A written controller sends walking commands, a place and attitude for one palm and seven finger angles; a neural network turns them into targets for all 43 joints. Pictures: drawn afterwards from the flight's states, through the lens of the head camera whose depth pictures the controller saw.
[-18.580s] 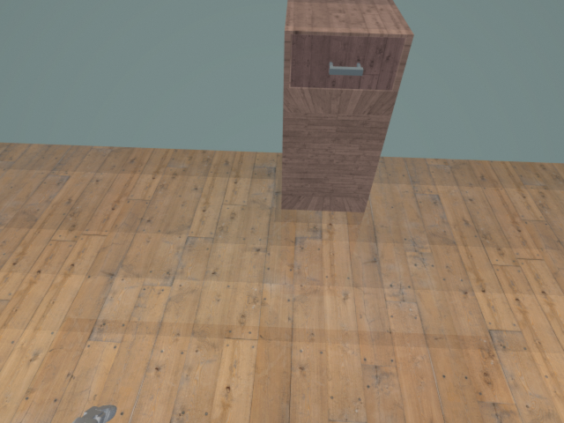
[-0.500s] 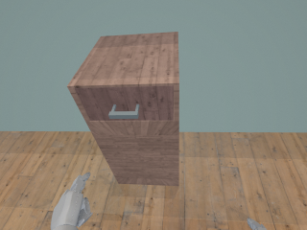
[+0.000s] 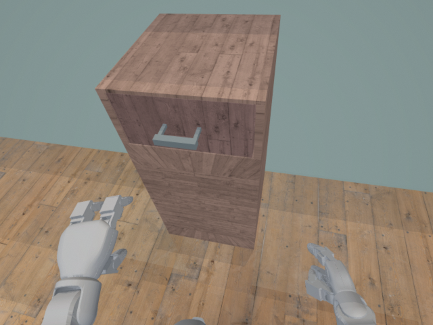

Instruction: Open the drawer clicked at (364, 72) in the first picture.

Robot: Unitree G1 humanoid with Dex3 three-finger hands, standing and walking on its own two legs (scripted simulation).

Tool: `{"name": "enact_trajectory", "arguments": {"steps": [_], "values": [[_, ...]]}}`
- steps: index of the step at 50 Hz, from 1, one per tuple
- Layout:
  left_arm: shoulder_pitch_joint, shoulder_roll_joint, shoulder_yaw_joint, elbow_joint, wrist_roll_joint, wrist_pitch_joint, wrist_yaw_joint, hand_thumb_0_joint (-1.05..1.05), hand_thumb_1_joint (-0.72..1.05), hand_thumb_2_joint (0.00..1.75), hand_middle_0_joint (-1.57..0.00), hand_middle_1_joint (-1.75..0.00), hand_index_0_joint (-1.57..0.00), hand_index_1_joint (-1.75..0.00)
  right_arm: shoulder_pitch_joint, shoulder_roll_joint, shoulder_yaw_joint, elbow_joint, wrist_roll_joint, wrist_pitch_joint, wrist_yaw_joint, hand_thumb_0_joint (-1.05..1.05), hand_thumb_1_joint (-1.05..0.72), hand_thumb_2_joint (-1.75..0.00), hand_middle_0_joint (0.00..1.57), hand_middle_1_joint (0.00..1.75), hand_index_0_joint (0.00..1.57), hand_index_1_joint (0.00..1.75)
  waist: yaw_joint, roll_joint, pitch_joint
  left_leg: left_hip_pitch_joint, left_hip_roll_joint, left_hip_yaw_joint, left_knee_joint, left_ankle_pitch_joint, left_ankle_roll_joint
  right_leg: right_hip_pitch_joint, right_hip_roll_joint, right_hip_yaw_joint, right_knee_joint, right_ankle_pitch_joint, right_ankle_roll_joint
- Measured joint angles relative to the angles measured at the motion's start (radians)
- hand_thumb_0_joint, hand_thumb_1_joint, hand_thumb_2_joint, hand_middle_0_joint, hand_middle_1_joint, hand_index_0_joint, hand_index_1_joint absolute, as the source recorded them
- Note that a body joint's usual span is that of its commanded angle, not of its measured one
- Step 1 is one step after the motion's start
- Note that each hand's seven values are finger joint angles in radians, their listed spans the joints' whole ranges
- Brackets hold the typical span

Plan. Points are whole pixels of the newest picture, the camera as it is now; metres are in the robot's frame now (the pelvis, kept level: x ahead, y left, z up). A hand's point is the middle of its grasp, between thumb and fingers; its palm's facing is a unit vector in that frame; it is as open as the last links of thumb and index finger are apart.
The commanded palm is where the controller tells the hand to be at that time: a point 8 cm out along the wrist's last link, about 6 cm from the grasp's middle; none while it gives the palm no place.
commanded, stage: raise the hand with hooked fingers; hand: left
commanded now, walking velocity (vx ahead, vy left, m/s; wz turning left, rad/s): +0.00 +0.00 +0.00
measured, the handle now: (178, 135) +0.53 +0.19 +0.01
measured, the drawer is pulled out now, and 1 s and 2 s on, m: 0.00 0.00 0.00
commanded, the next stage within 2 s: move the hooked fingers above the handle in 1.16 s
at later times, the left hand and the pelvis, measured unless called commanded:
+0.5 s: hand (123, 190) +0.32 +0.22 +0.09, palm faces +0.08 -0.14 -0.99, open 13.3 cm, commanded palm +0.29 +0.23 +0.15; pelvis +0.02 +0.03 +0.03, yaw -8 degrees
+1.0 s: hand (95, 169) +0.34 +0.27 +0.12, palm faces -0.01 -0.12 -0.99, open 13.9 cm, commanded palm +0.31 +0.29 +0.18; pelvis +0.01 +0.09 +0.04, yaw -7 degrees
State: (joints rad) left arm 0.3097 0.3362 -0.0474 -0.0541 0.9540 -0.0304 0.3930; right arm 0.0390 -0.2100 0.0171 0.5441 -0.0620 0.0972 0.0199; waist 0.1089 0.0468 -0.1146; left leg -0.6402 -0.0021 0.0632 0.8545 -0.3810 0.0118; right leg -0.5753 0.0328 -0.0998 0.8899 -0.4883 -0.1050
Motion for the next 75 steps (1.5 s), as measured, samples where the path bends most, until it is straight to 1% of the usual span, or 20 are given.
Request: {"name": "enact_trajectory", "arguments": {"steps": [3, 6, 9, 11, 14, 18, 24, 29, 33, 39, 42, 46, 49, 52, 54, 59, 63, 65, 70, 75], "values": [[0.004, -0.002, -0.017, -0.007, 0.004, 0.010, -0.041, 0.00, 0.16, 0.58, -0.27, -0.78, -0.27, -0.78, 0.035, 0.015, 0.024, 0.017, 0.013, 0.019, 0.000, 0.01, -0.90, -0.90, 0.20, 0.30, 0.21, 0.30, -0.010, -0.022, 0.007, 0.045, -0.011, -0.009, -0.061, 0.027, -0.002, 0.023, 0.014, 0.038, -0.040, 0.019, 0.000], [0.040, 0.031, -0.013, -0.007, 0.021, 0.007, -0.058, 0.00, 0.09, 0.55, -0.27, -0.82, -0.27, -0.82, 0.065, 0.011, 0.030, 0.030, 0.016, 0.030, -0.004, 0.01, -0.90, -0.89, 0.21, 0.30, 0.21, 0.30, -0.022, -0.032, 0.018, 0.089, -0.019, -0.026, -0.100, 0.025, -0.004, 0.051, 0.033, 0.080, -0.074, 0.036, -0.002], [0.064, 0.071, 0.005, -0.014, 0.035, -0.001, -0.055, 0.00, 0.02, 0.52, -0.28, -0.87, -0.28, -0.87, 0.084, -0.016, 0.013, 0.041, 0.012, 0.035, -0.013, 0.01, -0.90, -0.89, 0.21, 0.30, 0.21, 0.30, -0.032, -0.019, 0.027, 0.116, -0.023, -0.047, -0.118, 0.016, -0.007, 0.072, 0.051, 0.108, -0.099, 0.047, -0.001], [0.059, 0.087, 0.026, -0.020, 0.026, -0.010, -0.047, 0.00, -0.03, 0.50, -0.29, -0.90, -0.29, -0.90, 0.090, -0.037, -0.010, 0.053, 0.011, 0.034, -0.021, 0.01, -0.90, -0.90, 0.20, 0.30, 0.21, 0.30, -0.037, -0.007, 0.030, 0.126, -0.031, -0.067, -0.126, 0.014, -0.008, 0.082, 0.054, 0.118, -0.111, 0.053, 0.003], [0.032, 0.090, 0.061, -0.030, -0.008, -0.015, -0.030, 0.00, -0.10, 0.47, -0.29, -0.94, -0.29, -0.94, 0.094, -0.064, -0.044, 0.072, 0.019, 0.023, -0.031, 0.01, -0.90, -0.90, 0.20, 0.30, 0.21, 0.30, -0.043, 0.008, 0.024, 0.135, -0.043, -0.086, -0.137, 0.017, -0.004, 0.090, 0.054, 0.131, -0.124, 0.059, 0.012], [-0.037, 0.071, 0.069, -0.017, -0.036, 0.028, -0.037, 0.00, -0.19, 0.43, -0.30, -1.00, -0.30, -1.00, 0.092, -0.084, -0.072, 0.084, 0.038, 0.015, -0.034, 0.01, -0.90, -0.90, 0.20, 0.30, 0.20, 0.30, -0.054, 0.016, 0.010, 0.153, -0.054, -0.088, -0.160, 0.023, -0.004, 0.104, 0.046, 0.140, -0.138, 0.064, 0.025], [-0.128, 0.058, -0.006, 0.002, -0.027, 0.131, -0.123, 0.00, -0.32, 0.37, -0.30, -1.09, -0.30, -1.09, 0.073, -0.076, -0.066, 0.066, 0.059, 0.034, -0.040, 0.01, -0.90, -0.90, 0.20, 0.29, 0.20, 0.29, -0.060, 0.010, 0.021, 0.212, -0.063, -0.080, -0.205, 0.046, 0.012, 0.165, 0.035, 0.151, -0.188, 0.089, 0.045], [-0.207, 0.085, -0.045, 0.012, -0.005, 0.141, -0.164, 0.00, -0.42, 0.33, -0.31, -1.15, -0.31, -1.15, 0.055, -0.049, -0.045, 0.048, 0.063, 0.042, -0.048, 0.01, -0.90, -0.90, 0.20, 0.29, 0.20, 0.29, -0.054, 0.013, 0.036, 0.259, -0.067, -0.082, -0.230, 0.062, 0.027, 0.223, 0.029, 0.151, -0.234, 0.112, 0.058], [-0.305, 0.103, -0.049, 0.061, -0.008, 0.161, -0.188, 0.00, -0.46, 0.31, -0.32, -1.18, -0.32, -1.18, 0.046, -0.027, -0.024, 0.044, 0.076, 0.049, -0.050, 0.01, -0.90, -0.90, 0.20, 0.30, 0.20, 0.30, -0.044, 0.023, 0.046, 0.289, -0.075, -0.087, -0.249, 0.077, 0.039, 0.262, 0.020, 0.148, -0.268, 0.131, 0.070], [-0.450, 0.126, -0.054, 0.159, -0.030, 0.215, -0.290, 0.00, -0.48, 0.30, -0.32, -1.20, -0.32, -1.20, 0.056, -0.003, 0.011, 0.043, 0.091, 0.064, -0.051, 0.01, -0.90, -0.90, 0.20, 0.30, 0.20, 0.30, -0.039, 0.028, 0.068, 0.323, -0.089, -0.093, -0.289, 0.109, 0.056, 0.304, 0.004, 0.143, -0.319, 0.162, 0.089], [-0.477, 0.134, -0.052, 0.175, -0.037, 0.201, -0.344, 0.00, -0.49, 0.30, -0.32, -1.20, -0.31, -1.20, 0.071, 0.000, 0.019, 0.041, 0.087, 0.066, -0.047, 0.01, -0.90, -0.90, 0.20, 0.30, 0.21, 0.30, -0.042, 0.028, 0.079, 0.333, -0.093, -0.093, -0.305, 0.121, 0.064, 0.318, -0.002, 0.144, -0.341, 0.176, 0.096], [-0.439, 0.135, -0.042, 0.145, -0.041, 0.137, -0.385, -0.01, -0.49, 0.30, -0.31, -1.20, -0.31, -1.20, 0.101, -0.005, 0.016, 0.039, 0.079, 0.062, -0.035, 0.01, -0.90, -0.90, 0.20, 0.30, 0.21, 0.30, -0.047, 0.027, 0.090, 0.340, -0.096, -0.086, -0.321, 0.132, 0.074, 0.327, -0.006, 0.151, -0.364, 0.190, 0.104], [-0.400, 0.136, -0.039, 0.108, -0.037, 0.077, -0.378, -0.01, -0.49, 0.30, -0.32, -1.20, -0.31, -1.20, 0.122, -0.015, 0.004, 0.043, 0.072, 0.055, -0.029, 0.01, -0.90, -0.90, 0.20, 0.30, 0.21, 0.30, -0.044, 0.026, 0.103, 0.338, -0.100, -0.084, -0.327, 0.138, 0.079, 0.326, -0.010, 0.153, -0.371, 0.196, 0.104], [-0.382, 0.140, -0.031, 0.085, -0.030, 0.030, -0.341, 0.00, -0.49, 0.30, -0.32, -1.20, -0.32, -1.20, 0.136, -0.025, -0.009, 0.057, 0.069, 0.048, -0.028, 0.01, -0.90, -0.90, 0.20, 0.30, 0.21, 0.30, -0.035, 0.023, 0.116, 0.330, -0.104, -0.084, -0.329, 0.145, 0.082, 0.318, -0.014, 0.152, -0.371, 0.200, 0.102], [-0.383, 0.146, -0.023, 0.081, -0.026, 0.018, -0.310, 0.00, -0.49, 0.30, -0.32, -1.20, -0.32, -1.20, 0.140, -0.029, -0.018, 0.068, 0.069, 0.044, -0.027, 0.01, -0.90, -0.90, 0.20, 0.30, 0.21, 0.30, -0.028, 0.022, 0.121, 0.321, -0.106, -0.086, -0.328, 0.150, 0.083, 0.308, -0.016, 0.149, -0.368, 0.202, 0.100], [-0.404, 0.151, -0.001, 0.100, -0.030, 0.052, -0.260, 0.00, -0.49, 0.30, -0.32, -1.20, -0.32, -1.20, 0.137, -0.033, -0.030, 0.091, 0.076, 0.041, -0.025, 0.01, -0.90, -0.90, 0.20, 0.30, 0.20, 0.30, -0.018, 0.025, 0.117, 0.304, -0.110, -0.091, -0.328, 0.158, 0.084, 0.292, -0.021, 0.143, -0.366, 0.207, 0.105], [-0.411, 0.141, -0.014, 0.116, -0.039, 0.100, -0.275, -0.01, -0.49, 0.30, -0.32, -1.20, -0.32, -1.20, 0.127, -0.031, -0.028, 0.089, 0.081, 0.041, -0.026, 0.01, -0.90, -0.90, 0.20, 0.30, 0.20, 0.30, -0.022, 0.026, 0.109, 0.308, -0.111, -0.095, -0.334, 0.162, 0.083, 0.297, -0.022, 0.139, -0.371, 0.209, 0.108], [-0.410, 0.135, -0.031, 0.123, -0.038, 0.108, -0.293, -0.01, -0.49, 0.30, -0.32, -1.20, -0.32, -1.20, 0.120, -0.030, -0.024, 0.085, 0.080, 0.041, -0.029, 0.01, -0.90, -0.90, 0.20, 0.30, 0.20, 0.30, -0.026, 0.026, 0.106, 0.313, -0.111, -0.097, -0.337, 0.163, 0.082, 0.302, -0.022, 0.138, -0.373, 0.210, 0.109], [-0.447, 0.124, -0.082, 0.167, -0.019, 0.075, -0.311, -0.01, -0.49, 0.30, -0.32, -1.20, -0.32, -1.20, 0.100, -0.024, -0.012, 0.075, 0.077, 0.031, -0.042, 0.01, -0.90, -0.90, 0.20, 0.30, 0.20, 0.30, -0.032, 0.018, 0.107, 0.317, -0.108, -0.099, -0.334, 0.161, 0.076, 0.304, -0.018, 0.135, -0.366, 0.207, 0.105], [-0.508, 0.135, -0.070, 0.243, -0.002, 0.034, -0.287, 0.00, -0.49, 0.30, -0.32, -1.20, -0.32, -1.20, 0.090, -0.015, -0.005, 0.072, 0.078, 0.028, -0.055, 0.01, -0.90, -0.90, 0.20, 0.30, 0.21, 0.30, -0.040, 0.005, 0.109, 0.305, -0.096, -0.099, -0.328, 0.157, 0.065, 0.290, -0.007, 0.136, -0.359, 0.206, 0.097]]}}
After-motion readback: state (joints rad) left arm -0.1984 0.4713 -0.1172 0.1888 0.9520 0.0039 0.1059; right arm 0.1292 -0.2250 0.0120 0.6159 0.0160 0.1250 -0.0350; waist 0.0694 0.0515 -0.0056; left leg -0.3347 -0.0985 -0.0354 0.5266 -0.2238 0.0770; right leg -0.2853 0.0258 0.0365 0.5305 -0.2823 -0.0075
